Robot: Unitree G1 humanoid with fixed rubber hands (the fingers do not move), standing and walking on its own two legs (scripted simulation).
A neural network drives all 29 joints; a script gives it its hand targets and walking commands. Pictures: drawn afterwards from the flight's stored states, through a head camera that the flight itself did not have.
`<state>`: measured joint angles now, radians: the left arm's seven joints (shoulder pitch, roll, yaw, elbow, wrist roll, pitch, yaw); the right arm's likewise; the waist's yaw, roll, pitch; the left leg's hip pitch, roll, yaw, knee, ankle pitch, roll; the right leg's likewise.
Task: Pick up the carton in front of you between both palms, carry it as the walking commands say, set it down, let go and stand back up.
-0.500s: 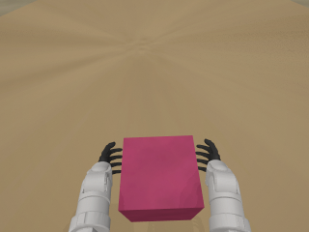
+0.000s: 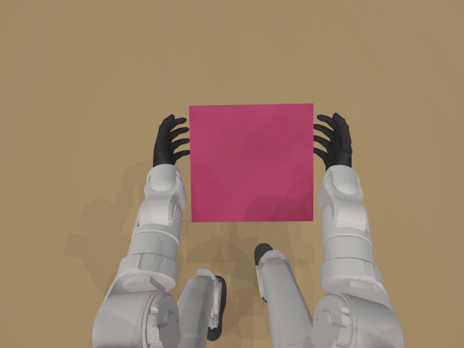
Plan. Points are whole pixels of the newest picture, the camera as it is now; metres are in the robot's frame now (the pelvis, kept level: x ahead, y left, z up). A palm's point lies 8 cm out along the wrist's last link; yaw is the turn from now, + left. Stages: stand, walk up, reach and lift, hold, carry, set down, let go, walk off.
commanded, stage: set down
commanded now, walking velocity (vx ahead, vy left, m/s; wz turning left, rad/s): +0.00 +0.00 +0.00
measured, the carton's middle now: (248, 163) +0.44 -0.06 -0.20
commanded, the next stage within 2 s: none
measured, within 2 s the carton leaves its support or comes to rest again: rests again in 1.64 s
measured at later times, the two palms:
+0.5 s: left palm (188, 154) +0.48 +0.08 -0.22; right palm (318, 162) +0.44 -0.21 -0.22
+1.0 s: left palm (200, 153) +0.53 +0.07 -0.36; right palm (305, 172) +0.45 -0.22 -0.37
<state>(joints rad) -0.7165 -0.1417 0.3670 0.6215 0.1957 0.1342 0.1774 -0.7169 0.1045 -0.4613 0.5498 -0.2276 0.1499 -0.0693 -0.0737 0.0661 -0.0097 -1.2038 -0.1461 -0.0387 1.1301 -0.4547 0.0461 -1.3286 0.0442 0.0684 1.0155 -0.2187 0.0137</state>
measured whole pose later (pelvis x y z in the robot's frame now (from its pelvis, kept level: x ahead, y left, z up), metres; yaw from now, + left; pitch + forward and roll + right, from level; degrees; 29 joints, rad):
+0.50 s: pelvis -0.01 -0.02 -0.12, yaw +3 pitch +46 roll +4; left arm -1.00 0.01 0.34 0.75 0.16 0.20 0.14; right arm -0.90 0.11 -0.52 0.53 -0.22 0.23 -0.10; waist -0.11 0.04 -0.13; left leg -1.79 -0.17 -0.01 1.59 -0.61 0.01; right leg -1.94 0.07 0.06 1.49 -0.35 0.00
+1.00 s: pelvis -0.05 -0.01 -0.24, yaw +4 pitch +44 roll +2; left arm -1.49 0.21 0.24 1.08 0.14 0.24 0.10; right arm -1.25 0.00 -0.60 0.67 -0.21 0.28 -0.16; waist -0.15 0.05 0.14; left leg -2.12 -0.21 0.02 2.00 -0.64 0.01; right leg -2.25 0.08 0.06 1.85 -0.35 0.04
